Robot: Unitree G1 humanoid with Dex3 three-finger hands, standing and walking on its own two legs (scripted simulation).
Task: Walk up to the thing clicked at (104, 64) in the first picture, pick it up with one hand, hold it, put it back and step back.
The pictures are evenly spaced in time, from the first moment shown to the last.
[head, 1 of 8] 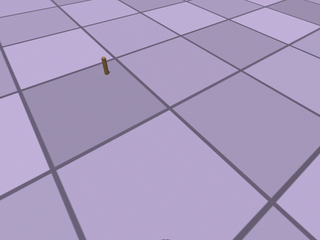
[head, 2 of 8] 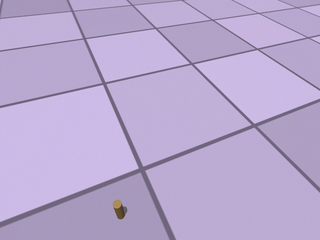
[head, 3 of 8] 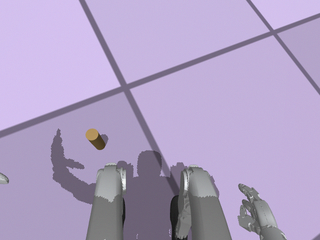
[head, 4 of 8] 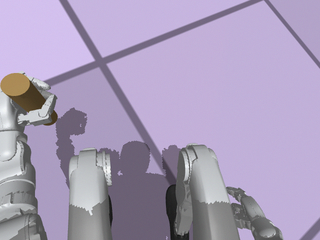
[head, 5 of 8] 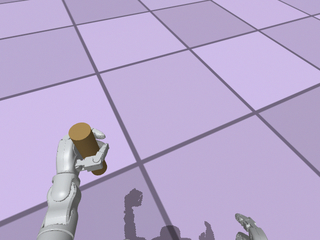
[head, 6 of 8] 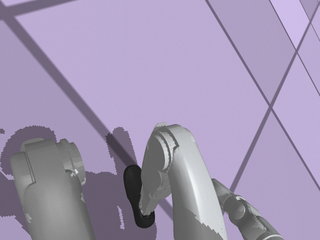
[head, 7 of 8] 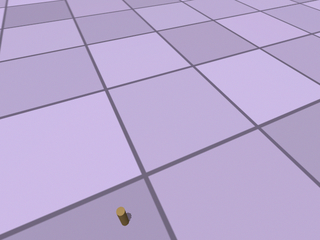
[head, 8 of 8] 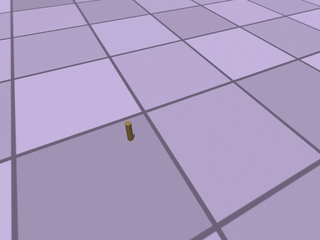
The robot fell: no
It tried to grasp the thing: yes
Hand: left
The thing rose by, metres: 0.68
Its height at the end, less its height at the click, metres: +0.00
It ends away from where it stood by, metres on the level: 0.00
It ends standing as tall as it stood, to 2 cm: yes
